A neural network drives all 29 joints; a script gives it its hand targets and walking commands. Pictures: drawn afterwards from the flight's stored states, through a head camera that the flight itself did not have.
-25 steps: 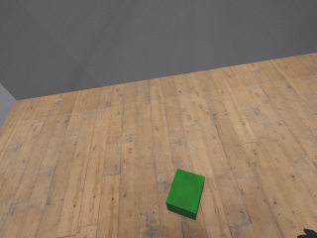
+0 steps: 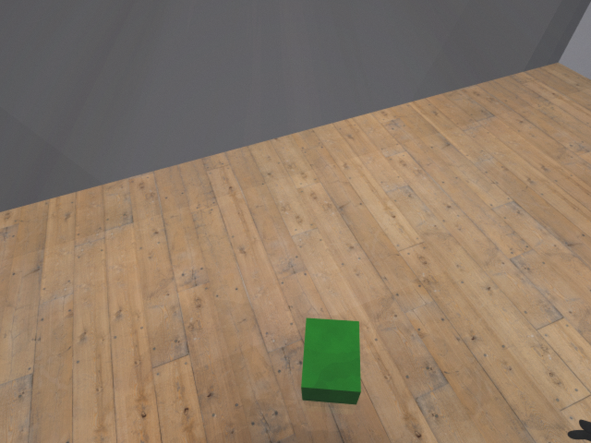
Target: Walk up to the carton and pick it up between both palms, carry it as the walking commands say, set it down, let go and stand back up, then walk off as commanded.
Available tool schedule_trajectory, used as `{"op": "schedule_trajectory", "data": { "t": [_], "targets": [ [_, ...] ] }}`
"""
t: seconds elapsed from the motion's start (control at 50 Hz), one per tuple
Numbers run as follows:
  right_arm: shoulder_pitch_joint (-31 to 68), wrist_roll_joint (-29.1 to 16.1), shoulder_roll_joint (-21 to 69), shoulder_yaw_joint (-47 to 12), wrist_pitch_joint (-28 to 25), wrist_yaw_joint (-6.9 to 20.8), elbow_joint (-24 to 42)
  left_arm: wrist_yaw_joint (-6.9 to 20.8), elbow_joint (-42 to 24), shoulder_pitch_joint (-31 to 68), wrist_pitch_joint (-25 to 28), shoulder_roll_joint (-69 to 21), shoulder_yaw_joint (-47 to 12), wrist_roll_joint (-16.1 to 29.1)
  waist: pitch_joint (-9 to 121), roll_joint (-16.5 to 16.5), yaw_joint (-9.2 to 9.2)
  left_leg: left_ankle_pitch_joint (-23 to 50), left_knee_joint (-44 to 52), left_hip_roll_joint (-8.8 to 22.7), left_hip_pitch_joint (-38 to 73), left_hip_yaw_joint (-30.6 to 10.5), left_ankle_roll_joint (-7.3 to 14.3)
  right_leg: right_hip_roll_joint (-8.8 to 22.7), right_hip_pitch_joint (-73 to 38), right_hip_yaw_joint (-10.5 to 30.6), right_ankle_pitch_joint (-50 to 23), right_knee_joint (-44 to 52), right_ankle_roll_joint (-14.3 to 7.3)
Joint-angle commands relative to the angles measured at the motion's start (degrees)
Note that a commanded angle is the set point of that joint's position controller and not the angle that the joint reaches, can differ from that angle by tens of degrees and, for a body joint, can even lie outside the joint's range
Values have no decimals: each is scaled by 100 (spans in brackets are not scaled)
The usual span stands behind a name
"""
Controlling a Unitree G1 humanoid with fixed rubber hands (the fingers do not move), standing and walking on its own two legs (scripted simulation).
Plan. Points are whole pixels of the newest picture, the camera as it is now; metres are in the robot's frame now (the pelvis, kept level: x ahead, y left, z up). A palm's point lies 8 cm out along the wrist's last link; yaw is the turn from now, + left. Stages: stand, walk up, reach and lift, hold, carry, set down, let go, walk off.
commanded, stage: walk up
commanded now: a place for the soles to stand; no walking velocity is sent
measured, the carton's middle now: (330, 360) +0.47 -0.06 -0.67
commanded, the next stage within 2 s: none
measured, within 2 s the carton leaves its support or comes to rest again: neither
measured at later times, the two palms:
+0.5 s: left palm out of the picture +0.16 +0.31 -0.08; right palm out of the picture +0.01 -0.37 -0.07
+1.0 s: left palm (107, 426) +0.19 +0.28 -0.05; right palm out of the picture +0.07 -0.37 -0.08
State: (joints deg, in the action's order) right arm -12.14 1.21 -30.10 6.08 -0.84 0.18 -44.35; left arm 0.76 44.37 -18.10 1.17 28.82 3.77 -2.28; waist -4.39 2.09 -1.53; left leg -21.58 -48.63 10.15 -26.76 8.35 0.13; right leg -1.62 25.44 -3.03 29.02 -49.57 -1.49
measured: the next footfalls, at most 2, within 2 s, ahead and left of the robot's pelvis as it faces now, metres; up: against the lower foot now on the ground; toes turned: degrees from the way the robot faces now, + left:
right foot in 0.02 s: +0.06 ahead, -0.11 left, +0.00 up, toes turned -2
right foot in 0.44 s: +0.05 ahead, -0.17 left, +0.00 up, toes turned -6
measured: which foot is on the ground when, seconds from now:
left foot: down 0.00-1.00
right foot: up 0.00-0.00, down 0.02-0.20, up 0.22-0.42, down 0.44-1.00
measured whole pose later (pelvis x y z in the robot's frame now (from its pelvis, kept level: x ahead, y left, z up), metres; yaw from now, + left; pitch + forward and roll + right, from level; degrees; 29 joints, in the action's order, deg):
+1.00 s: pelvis +0.01 -0.02 +0.03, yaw -10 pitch -1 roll +1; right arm -2.5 -0.2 -25.6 1.3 -1.7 0.2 -60.7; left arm 0.0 58.9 -3.1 1.5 25.1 0.2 -0.6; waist -2.6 1.2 -1.0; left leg -15.9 -31.4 5.2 -14.4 6.2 -2.4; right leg 1.2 16.7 3.2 16.5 -33.8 1.3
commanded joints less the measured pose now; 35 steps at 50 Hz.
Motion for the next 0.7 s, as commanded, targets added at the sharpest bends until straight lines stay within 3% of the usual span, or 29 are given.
{"op": "schedule_trajectory", "data": {
  "t": [0.0, 0.02, 0.04, 0.08, 0.12, 0.14, 0.16, 0.18, 0.2, 0.22, 0.24, 0.28, 0.32, 0.34, 0.38, 0.4, 0.42, 0.44, 0.46, 0.48, 0.5, 0.52, 0.54, 0.56, 0.6, 0.64, 0.68],
  "targets": [
    [-149, -73, -693, 123, -31, -103, 214, 38, -148, -751, 61, 1263, 487, -212, 647, -919, 410, 368, -168, 346, -633, -366, 355, 761, -1655, 1786, -810, 2315, -486],
    [219, -207, -522, -10, -21, -179, 273, 13, -361, -258, 44, 1699, 533, -144, 401, -1741, 478, -1268, -504, -580, -1373, -131, 32, 1658, -1390, 3277, -840, 2692, -1315],
    [452, -151, -819, 31, -44, -290, 174, 33, -529, 87, 23, 1609, 481, -100, 255, -1218, 473, -1781, -969, -423, -788, -626, 134, 1925, -685, 3363, -1301, 2608, -1693],
    [-26, -215, -743, 64, -91, -260, 9, 3, -534, 147, -10, 1213, 336, -46, 372, -704, 212, -1240, -593, -519, -489, -487, 152, 1304, -985, 2345, -3213, 1857, -1371],
    [-794, -223, -637, 5, -188, -297, -325, 4, -573, 479, -102, 1097, 309, 29, 674, -1237, -66, -8, 617, -756, 566, -111, 181, 863, -696, 1582, -3622, 1239, -1041],
    [-1125, -181, -649, 42, -243, -323, -473, 23, -598, 578, -153, 996, 244, 83, 670, -954, -202, 352, 1374, -898, 1284, -121, 193, 709, -277, 1392, -3365, 847, -925],
    [-1183, -53, -1080, 161, -301, -369, -458, 41, -689, 533, -180, 753, 179, 153, 756, 200, -256, 759, 1926, 90, 1766, -1628, 442, 314, 430, 1036, -2563, -206, -463],
    [-817, -27, -1590, 215, -326, -369, -286, 18, -611, 360, -245, 639, 150, 188, 530, 1156, -87, 675, 2499, 1578, 1699, -3496, 1204, -164, 1146, 663, -166, -969, -12],
    [-523, -72, -1637, 272, -345, -350, -182, -40, -570, 317, -266, 940, 196, 156, 288, 740, -52, 766, 2604, 1973, 1274, -3803, 1712, 139, 960, 1312, 546, -1388, -33],
    [-354, -85, -1486, 206, -373, -364, -208, -40, -482, 305, -268, 959, 230, 135, 274, 303, 19, 1186, 2414, 1702, 1250, -3305, 1633, 86, 941, 1282, 447, -1502, -30],
    [-330, -111, -1437, 147, -379, -377, -172, -26, -430, 322, -241, 888, 257, 126, 22, 277, 95, 1607, 2232, 1436, 1122, -2784, 1423, 98, 1063, 1225, 178, -1514, -69],
    [-127, -59, -1317, 121, -386, -336, -192, 15, -294, 252, -177, 885, 272, 128, 22, 820, 140, 1295, 2135, 992, 713, -1917, 1112, 243, 586, 816, -97, -799, -82],
    [-3, 9, -1242, 103, -313, -220, -181, 48, -117, 275, -146, 804, 284, 118, 91, 1125, 71, 928, 2124, 706, 483, -1468, 1043, 134, 24, 318, -194, -158, -3],
    [83, 32, -1217, 95, -268, -167, -129, 51, -115, 196, -95, 732, 290, 126, 262, 1161, 115, 741, 1995, 580, 383, -1177, 947, 30, -452, 93, -257, 452, 0],
    [142, 9, -1006, 26, -166, -82, -154, -2, 187, -28, -20, 710, 320, 100, 573, 853, 236, 192, 1312, 367, 116, -804, 732, -148, -1380, -52, -1086, 1359, -27],
    [-118, -51, -753, -84, -134, -70, -182, -50, 235, 35, 33, 865, 356, 58, 666, 151, 217, -4, 977, 308, -170, -743, 550, 113, -1780, 442, -1122, 1636, -71],
    [-182, -96, -471, -161, -147, -47, -141, -96, 112, 333, 110, 1088, 354, -6, 446, -765, 56, -8, 416, -67, -442, -499, 247, 963, -1485, 1938, -1297, 2056, -420],
    [-34, -155, -369, -190, -97, -62, -119, -137, -3, 616, 161, 1331, 307, 53, 414, -912, 4, -1019, 392, -492, -159, -556, 126, 1605, -842, 2764, -977, 2451, -911],
    [109, -166, -682, -106, -81, -86, -248, -126, 69, 823, 155, 1466, 332, 93, 310, -765, -12, -1157, 327, -443, 510, -675, 175, 1643, -2, 2762, -518, 2573, -1001],
    [100, -132, -633, -99, -79, -70, -406, -140, 106, 1037, 129, 1235, 233, 86, 205, -474, -137, -715, 611, -495, 970, -620, 215, 1323, 370, 2295, -285, 2405, -816],
    [27, -155, -607, -130, -134, -61, -453, -143, 163, 1170, 128, 1066, 146, 143, 218, -287, -233, -171, 1329, -434, 1070, -720, 233, 889, 285, 1603, -655, 1961, -532],
    [83, -128, -737, -114, -180, -49, -494, -123, 218, 1152, 111, 891, 112, 181, 265, 93, -154, -121, 1820, -171, 952, -1086, 290, 559, 46, 1108, -988, 1520, -305],
    [66, -103, -936, -142, -207, -55, -555, -106, 299, 1059, 84, 827, 93, 176, 357, 222, -33, -494, 2116, 228, 755, -1505, 439, 365, -210, 772, -1132, 1141, -170],
    [397, -71, -988, -144, -229, -53, -566, -102, 472, 742, 85, 771, 60, 203, 349, 192, 192, -289, 2112, 360, 536, -1558, 519, 359, -617, 642, -1305, 1177, -140],
    [566, -117, -763, -218, -235, -50, -619, -100, 649, 875, 152, 852, 30, 159, 507, -178, 134, 542, 1606, -45, 629, -1026, 310, 647, -932, 1161, -1848, 1697, -301],
    [519, -185, -661, -256, -216, -69, -768, -119, 698, 1222, 165, 969, 17, 181, 462, -563, -2, 832, 1419, -344, 877, -717, 215, 809, -696, 1442, -2379, 1821, -456],
    [546, -150, -606, -264, -177, -53, -878, -129, 716, 1294, 152, 993, 2, 196, 556, -518, -36, 863, 1449, -396, 1197, -730, 249, 837, -590, 1466, -2143, 1993, -440]
  ]
}}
